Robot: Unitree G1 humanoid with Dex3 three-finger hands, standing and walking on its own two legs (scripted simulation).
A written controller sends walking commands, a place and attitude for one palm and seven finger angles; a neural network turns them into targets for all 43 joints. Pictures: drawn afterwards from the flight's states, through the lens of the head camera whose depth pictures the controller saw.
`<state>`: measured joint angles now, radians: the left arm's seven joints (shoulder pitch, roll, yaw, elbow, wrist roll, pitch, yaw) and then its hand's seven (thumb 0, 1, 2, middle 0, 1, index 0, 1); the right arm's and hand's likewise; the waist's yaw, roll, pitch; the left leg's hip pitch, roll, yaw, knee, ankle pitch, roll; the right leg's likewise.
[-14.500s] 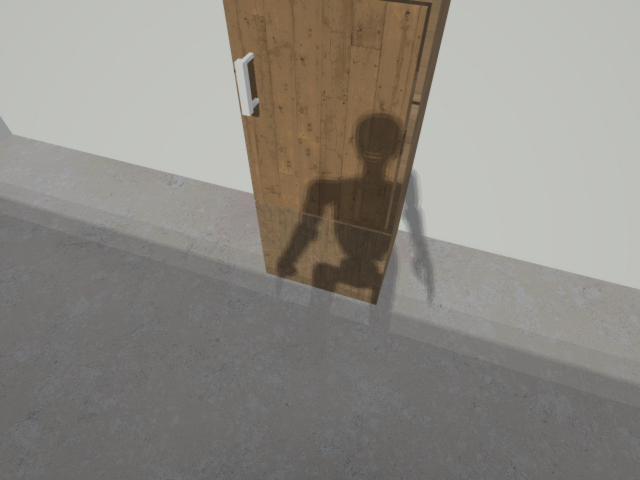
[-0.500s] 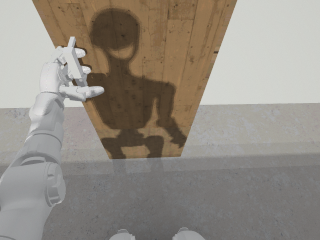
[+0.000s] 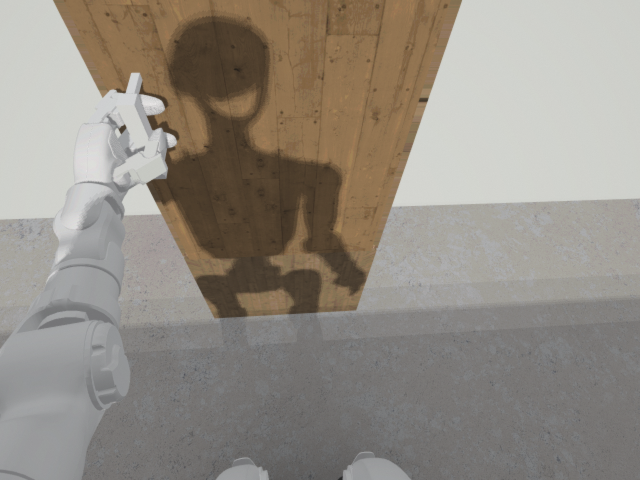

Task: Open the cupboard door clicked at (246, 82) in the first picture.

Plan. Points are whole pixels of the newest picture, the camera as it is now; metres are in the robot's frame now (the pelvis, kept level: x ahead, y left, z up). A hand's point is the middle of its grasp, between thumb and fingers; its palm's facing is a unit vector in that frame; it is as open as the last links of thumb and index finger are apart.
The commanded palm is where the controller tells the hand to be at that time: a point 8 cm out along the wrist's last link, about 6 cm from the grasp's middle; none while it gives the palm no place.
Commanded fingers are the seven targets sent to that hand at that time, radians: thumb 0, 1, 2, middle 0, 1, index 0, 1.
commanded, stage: pull the door open along its arc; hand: left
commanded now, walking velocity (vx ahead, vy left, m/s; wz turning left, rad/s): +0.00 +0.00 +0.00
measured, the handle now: (147, 129) +0.55 +0.19 +0.10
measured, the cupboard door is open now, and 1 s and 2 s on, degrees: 0 35 39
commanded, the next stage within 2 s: open thumb and fingers to let go in 1.12 s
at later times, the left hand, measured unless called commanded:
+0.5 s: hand (163, 207) +0.41 +0.15 +0.10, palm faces -0.04 -1.00 +0.02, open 6.1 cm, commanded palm +0.36 +0.21 +0.10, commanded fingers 0.00 0.90 0.90 -0.40 -1.35 -0.40 -1.35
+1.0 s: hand (242, 294) +0.30 +0.06 +0.11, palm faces +0.39 -0.92 +0.00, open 6.0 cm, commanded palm +0.24 +0.10 +0.10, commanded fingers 0.00 0.90 0.90 -0.40 -1.35 -0.40 -1.35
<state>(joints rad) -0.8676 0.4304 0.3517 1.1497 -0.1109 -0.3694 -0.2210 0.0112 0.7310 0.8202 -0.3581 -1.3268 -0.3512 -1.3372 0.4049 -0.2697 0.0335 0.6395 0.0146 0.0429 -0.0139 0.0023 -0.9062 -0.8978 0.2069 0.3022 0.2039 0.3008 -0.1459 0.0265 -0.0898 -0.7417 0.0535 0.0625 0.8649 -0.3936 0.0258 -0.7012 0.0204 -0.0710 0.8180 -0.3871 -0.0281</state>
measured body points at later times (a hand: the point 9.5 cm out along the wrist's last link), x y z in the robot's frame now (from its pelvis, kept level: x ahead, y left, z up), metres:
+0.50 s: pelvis +0.02 +0.00 +0.01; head +0.06 +0.00 +0.46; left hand +0.41 +0.21 +0.10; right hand +0.09 -0.25 -0.10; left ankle +0.01 +0.10 -0.70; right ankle +0.00 -0.10 -0.70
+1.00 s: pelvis +0.02 -0.03 +0.02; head +0.02 -0.05 +0.47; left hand +0.27 +0.11 +0.11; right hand +0.21 -0.23 -0.07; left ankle +0.01 +0.10 -0.70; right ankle +0.00 -0.10 -0.70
